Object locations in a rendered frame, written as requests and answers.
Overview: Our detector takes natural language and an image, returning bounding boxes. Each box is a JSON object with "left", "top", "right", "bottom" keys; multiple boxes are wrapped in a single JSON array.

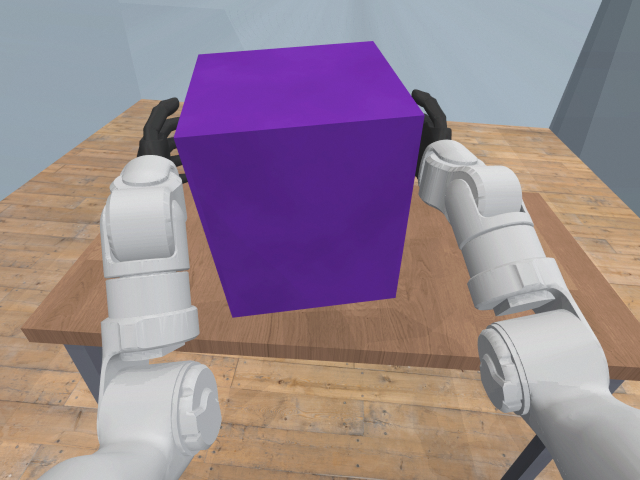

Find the left robot forearm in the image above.
[{"left": 97, "top": 155, "right": 200, "bottom": 444}]

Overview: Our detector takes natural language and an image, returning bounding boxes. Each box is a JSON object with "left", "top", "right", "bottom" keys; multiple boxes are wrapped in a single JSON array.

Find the robot right upper arm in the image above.
[{"left": 478, "top": 309, "right": 640, "bottom": 480}]

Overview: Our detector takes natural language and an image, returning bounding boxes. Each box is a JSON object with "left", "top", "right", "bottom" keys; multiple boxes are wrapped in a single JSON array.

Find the robot left hand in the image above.
[{"left": 137, "top": 97, "right": 188, "bottom": 184}]

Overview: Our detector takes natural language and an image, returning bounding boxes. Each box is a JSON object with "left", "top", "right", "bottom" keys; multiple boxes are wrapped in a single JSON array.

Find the table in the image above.
[{"left": 21, "top": 171, "right": 640, "bottom": 480}]

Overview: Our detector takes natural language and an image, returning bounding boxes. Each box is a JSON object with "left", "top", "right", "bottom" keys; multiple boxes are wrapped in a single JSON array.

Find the robot right hand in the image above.
[{"left": 411, "top": 89, "right": 452, "bottom": 179}]

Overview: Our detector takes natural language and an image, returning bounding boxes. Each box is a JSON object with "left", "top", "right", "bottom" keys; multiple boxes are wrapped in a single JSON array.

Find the right robot forearm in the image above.
[{"left": 418, "top": 140, "right": 609, "bottom": 388}]

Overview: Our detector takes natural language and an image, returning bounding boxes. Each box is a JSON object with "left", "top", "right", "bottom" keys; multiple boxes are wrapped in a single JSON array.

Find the robot left upper arm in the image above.
[{"left": 37, "top": 360, "right": 222, "bottom": 480}]

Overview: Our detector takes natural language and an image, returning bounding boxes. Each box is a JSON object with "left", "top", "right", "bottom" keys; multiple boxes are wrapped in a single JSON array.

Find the carton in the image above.
[{"left": 174, "top": 41, "right": 425, "bottom": 318}]

